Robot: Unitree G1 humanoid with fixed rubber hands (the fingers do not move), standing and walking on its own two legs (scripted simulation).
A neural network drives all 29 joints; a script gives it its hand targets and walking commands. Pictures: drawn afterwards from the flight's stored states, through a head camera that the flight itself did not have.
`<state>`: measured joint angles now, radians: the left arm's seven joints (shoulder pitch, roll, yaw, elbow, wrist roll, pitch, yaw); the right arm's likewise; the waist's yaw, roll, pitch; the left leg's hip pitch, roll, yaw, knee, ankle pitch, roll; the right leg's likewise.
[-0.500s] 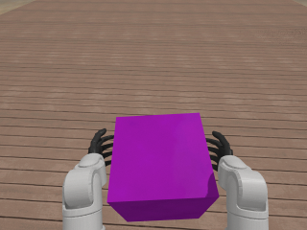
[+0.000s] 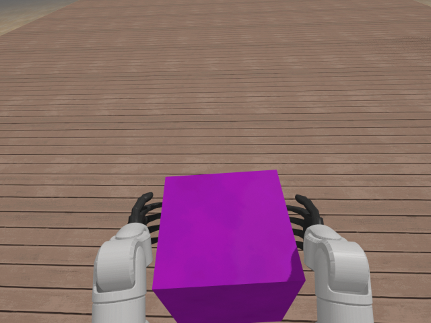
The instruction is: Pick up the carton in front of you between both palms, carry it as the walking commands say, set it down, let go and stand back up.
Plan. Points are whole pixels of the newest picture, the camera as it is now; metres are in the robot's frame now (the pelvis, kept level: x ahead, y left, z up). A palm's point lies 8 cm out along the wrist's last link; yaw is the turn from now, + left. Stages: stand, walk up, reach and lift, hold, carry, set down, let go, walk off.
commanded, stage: carry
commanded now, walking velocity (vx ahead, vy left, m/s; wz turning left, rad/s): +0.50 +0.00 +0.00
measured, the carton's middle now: (226, 252) +0.28 +0.00 +0.01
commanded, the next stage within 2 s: none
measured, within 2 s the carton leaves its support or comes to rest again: neither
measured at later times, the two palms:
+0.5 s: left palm (153, 147) +0.52 +0.16 +0.09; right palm (275, 144) +0.50 -0.13 +0.10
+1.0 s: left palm (167, 149) +0.56 +0.14 +0.05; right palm (279, 150) +0.54 -0.16 +0.05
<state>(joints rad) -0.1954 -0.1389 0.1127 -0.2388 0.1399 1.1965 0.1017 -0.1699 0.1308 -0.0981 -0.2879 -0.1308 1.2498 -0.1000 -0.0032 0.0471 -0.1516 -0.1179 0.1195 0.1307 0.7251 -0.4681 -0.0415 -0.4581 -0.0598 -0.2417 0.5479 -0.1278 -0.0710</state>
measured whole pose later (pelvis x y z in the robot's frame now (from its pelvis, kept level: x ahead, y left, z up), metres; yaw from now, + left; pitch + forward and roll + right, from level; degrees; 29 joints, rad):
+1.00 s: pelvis +0.27 +0.00 +0.01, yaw -2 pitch +4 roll +1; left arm -0.18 -0.14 0.13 0.06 0.23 0.85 0.05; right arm -0.15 0.13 -0.09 0.04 -0.23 0.87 -0.05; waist 0.01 -0.01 -0.13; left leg -0.36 0.06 0.20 0.57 -0.26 0.03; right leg -0.12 -0.06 -0.13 0.51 -0.45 0.01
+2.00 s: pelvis +0.21 -0.01 +0.01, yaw -3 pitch +1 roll +0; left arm -0.24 -0.15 0.19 0.20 0.26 0.72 0.04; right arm -0.22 0.14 -0.16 0.20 -0.25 0.74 -0.03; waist 0.00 -0.01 -0.09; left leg -0.38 0.09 0.20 0.51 -0.14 0.02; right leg -0.19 -0.02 -0.13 0.55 -0.38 -0.03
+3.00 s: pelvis +0.17 +0.05 -0.02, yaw -12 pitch +7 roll +0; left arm -0.64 -0.28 0.54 0.53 0.45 0.39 0.09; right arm -0.68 0.10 -0.56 0.70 -0.49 0.33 0.11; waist 0.01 -0.04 0.12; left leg -0.65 -0.04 0.02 0.69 -0.17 0.04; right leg -0.54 0.01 0.09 0.79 -0.38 -0.01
